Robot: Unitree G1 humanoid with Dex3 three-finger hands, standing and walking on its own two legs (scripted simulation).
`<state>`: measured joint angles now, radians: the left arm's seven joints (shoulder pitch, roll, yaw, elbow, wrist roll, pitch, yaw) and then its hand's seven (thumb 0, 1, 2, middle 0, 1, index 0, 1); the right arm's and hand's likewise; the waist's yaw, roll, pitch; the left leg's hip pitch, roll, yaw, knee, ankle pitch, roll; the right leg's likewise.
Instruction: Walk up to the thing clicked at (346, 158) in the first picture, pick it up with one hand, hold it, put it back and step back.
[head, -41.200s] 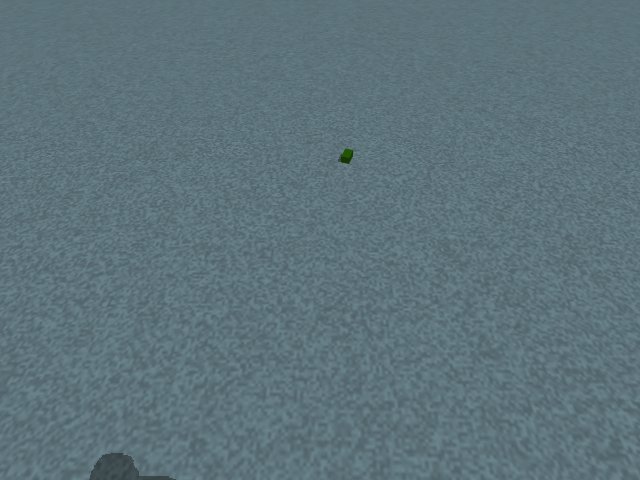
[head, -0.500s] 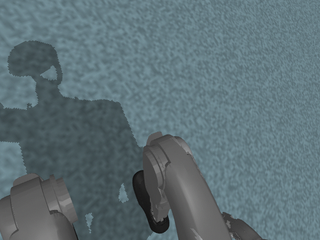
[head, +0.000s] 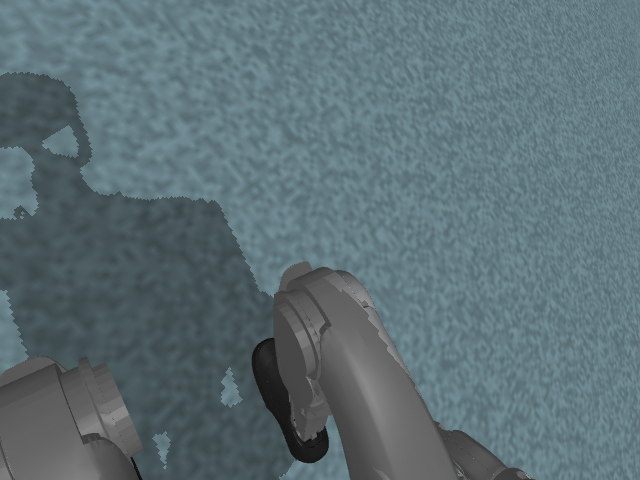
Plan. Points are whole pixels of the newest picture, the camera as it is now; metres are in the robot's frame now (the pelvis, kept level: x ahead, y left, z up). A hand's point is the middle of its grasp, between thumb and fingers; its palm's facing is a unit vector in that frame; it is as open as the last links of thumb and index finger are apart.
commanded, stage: rest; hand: left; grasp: from above
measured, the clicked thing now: out of the picture +0.45 +0.34 -0.27
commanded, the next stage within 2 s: open in 0.14 s
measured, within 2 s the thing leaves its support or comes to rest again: neither
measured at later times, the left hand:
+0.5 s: hand out of the picture +0.43 +0.34 -0.24, palm faces -0.43 -0.15 -0.89, open 8.1 cm
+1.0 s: hand out of the picture +0.43 +0.34 -0.24, palm faces -0.43 -0.16 -0.89, open 11.2 cm
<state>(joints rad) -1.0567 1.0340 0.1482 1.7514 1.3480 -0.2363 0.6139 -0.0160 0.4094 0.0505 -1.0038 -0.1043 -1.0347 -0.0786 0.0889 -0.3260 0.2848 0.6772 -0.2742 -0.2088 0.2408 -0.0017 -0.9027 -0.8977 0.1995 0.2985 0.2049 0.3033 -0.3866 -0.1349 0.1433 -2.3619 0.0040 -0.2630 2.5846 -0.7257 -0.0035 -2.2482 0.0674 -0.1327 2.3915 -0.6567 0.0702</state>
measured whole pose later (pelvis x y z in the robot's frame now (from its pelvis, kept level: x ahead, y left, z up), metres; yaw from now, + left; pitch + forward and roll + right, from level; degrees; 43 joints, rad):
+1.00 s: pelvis +0.00 +0.00 +0.00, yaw -1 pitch +26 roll -15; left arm -1.04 1.06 0.12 1.73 1.31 -0.27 0.60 0.00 -0.04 0.60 -0.49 -0.59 -0.49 -0.59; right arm 0.08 -0.34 0.32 0.67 -0.27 -0.23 0.25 0.00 -0.90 -0.90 0.20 0.30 0.21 0.30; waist -0.38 -0.15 0.17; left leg -2.34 0.01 -0.28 2.58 -0.72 -0.01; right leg -2.23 0.07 -0.15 2.38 -0.64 0.08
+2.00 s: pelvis -0.01 -0.01 +0.06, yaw +6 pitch +31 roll -9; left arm -0.98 0.81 0.03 1.31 1.14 -0.20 0.12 0.00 -0.29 0.84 -0.29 -0.79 -0.28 -0.80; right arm 0.14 -0.34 0.12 0.63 -0.11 -0.02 0.16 0.00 -0.90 -0.90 0.20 0.30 0.20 0.30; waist -0.23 0.01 -0.01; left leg -2.25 0.00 -0.17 2.34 -0.65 -0.01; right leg -2.17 0.01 -0.07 2.24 -0.62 0.05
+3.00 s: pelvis +0.00 -0.01 +0.21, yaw +11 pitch +30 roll -5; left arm -0.20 0.43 0.05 0.42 0.41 0.14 0.03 0.01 0.86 0.90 -0.21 -0.31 -0.21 -0.31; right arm 0.10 -0.28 -0.02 0.57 0.01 -0.02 0.03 0.00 -0.90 -0.90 0.20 0.30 0.20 0.30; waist -0.06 0.02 -0.20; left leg -1.74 0.02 -0.10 1.85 -0.63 -0.01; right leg -1.69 -0.01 -0.04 1.78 -0.61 0.03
